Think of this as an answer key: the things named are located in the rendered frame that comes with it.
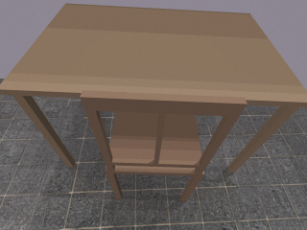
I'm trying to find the chair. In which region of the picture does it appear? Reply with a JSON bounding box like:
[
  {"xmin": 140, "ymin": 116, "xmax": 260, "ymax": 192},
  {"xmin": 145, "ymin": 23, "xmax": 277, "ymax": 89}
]
[{"xmin": 80, "ymin": 90, "xmax": 247, "ymax": 202}]

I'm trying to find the table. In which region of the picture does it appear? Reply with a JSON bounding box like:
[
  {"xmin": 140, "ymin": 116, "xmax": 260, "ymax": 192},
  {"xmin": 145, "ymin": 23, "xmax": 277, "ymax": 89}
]
[{"xmin": 0, "ymin": 3, "xmax": 307, "ymax": 173}]

